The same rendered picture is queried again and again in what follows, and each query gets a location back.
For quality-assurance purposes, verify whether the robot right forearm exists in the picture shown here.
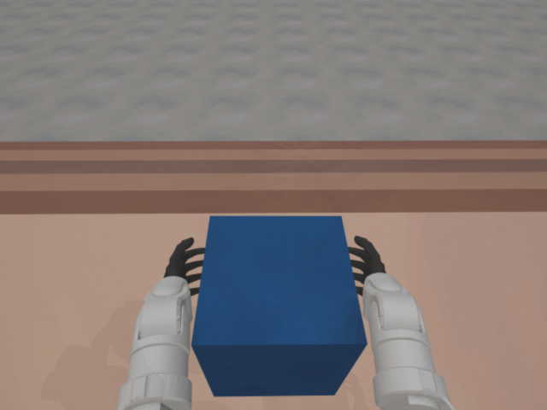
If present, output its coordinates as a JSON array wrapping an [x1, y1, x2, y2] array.
[[362, 272, 455, 410]]

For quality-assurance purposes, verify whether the carton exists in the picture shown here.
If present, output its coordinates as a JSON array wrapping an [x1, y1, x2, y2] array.
[[191, 216, 368, 396]]

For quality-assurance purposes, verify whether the robot left forearm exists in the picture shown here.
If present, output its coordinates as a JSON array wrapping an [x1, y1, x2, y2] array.
[[116, 276, 192, 410]]

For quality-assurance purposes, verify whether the robot left hand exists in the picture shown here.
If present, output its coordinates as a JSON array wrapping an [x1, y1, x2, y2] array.
[[164, 237, 205, 296]]

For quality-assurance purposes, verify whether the robot right hand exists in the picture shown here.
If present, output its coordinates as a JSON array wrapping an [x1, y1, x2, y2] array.
[[348, 236, 386, 296]]

